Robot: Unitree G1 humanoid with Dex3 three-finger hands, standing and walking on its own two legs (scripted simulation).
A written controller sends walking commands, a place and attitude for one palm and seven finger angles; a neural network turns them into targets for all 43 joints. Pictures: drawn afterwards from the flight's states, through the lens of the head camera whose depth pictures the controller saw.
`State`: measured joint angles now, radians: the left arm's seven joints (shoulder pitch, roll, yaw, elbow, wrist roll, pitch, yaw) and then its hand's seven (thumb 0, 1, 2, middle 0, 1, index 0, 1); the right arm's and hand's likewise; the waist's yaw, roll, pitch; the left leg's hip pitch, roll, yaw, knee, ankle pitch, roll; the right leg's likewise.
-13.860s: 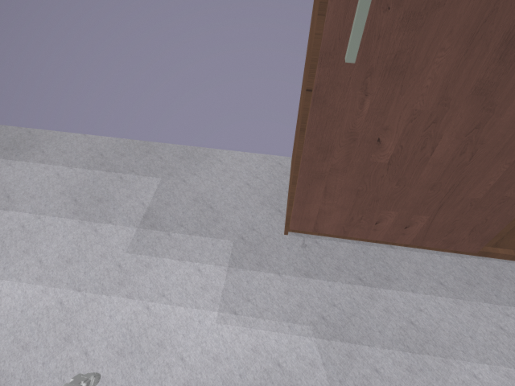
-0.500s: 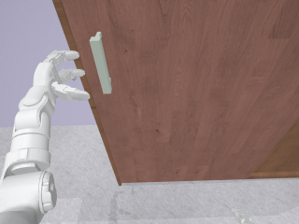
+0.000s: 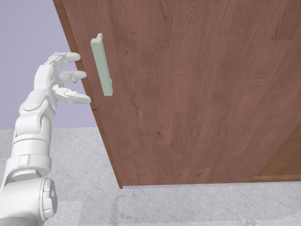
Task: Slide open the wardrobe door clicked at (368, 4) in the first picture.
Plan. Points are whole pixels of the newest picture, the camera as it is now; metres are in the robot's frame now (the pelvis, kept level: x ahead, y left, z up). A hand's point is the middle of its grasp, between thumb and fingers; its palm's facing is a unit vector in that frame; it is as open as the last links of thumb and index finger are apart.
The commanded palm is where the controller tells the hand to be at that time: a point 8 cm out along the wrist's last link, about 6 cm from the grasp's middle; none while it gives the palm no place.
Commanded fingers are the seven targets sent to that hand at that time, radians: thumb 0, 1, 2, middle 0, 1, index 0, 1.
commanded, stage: move the hooked fingers beside the handle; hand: left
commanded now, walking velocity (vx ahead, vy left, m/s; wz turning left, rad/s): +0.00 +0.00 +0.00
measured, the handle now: (104, 65) +0.49 +0.16 +0.20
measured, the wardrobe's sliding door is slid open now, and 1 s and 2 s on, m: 0.00 0.00 0.00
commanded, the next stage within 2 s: feel for the door with the fingertips in 0.40 s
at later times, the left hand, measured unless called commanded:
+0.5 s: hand (80, 78) +0.42 +0.21 +0.20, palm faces +0.07 -1.00 +0.01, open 14.0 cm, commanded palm +0.39 +0.25 +0.20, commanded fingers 0.00 -0.50 0.30 -0.30 -1.20 -0.30 -1.20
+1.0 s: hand (92, 78) +0.42 +0.17 +0.21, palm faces +0.09 -1.00 +0.01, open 14.0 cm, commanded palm +0.40 +0.22 +0.20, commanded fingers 0.00 -0.50 0.30 -0.30 -1.20 -0.30 -1.20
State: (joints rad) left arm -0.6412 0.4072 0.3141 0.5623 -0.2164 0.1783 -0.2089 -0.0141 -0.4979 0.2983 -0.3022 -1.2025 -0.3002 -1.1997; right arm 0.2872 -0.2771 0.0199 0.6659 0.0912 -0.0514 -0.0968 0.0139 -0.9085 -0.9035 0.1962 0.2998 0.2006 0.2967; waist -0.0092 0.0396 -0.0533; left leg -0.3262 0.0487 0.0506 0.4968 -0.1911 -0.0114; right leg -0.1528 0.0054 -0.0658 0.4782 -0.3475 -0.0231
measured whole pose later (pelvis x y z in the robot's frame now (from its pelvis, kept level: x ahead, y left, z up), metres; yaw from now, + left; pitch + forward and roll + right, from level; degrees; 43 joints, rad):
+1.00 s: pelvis +0.00 -0.01 +0.00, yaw +0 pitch +1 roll +0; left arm -0.71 0.32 0.25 0.59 -0.18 0.22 -0.09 -0.01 -0.50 0.30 -0.30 -1.21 -0.30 -1.20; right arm 0.23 -0.25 0.04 0.66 0.07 -0.03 -0.09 0.01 -0.91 -0.90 0.20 0.30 0.20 0.30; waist -0.01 0.04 -0.05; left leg -0.31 0.05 0.04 0.48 -0.18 -0.02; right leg -0.14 0.01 -0.07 0.47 -0.35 -0.03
